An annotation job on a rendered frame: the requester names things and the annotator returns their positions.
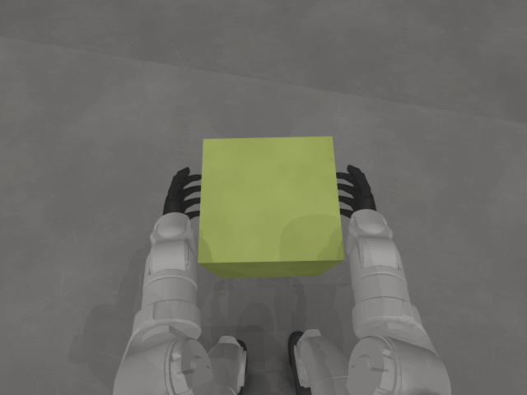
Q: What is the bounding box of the robot left forearm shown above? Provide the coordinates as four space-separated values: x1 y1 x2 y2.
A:
113 212 202 395

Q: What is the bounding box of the right robot upper arm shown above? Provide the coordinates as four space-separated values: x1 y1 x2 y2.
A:
346 334 451 395

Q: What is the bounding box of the left robot thigh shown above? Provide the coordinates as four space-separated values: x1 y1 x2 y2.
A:
208 343 247 395

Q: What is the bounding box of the left robot shin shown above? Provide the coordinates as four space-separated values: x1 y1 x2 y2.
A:
217 336 241 394

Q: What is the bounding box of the left robot hand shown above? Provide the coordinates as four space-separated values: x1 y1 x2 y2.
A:
163 167 202 219

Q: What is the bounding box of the left robot upper arm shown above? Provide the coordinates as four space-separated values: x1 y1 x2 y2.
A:
114 337 217 395

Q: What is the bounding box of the carton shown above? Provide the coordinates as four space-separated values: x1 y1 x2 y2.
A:
198 137 345 278

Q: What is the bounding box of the right robot hand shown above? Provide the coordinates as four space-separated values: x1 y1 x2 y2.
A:
336 165 376 218

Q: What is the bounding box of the robot right forearm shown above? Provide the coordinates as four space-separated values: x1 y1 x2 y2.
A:
346 209 440 358

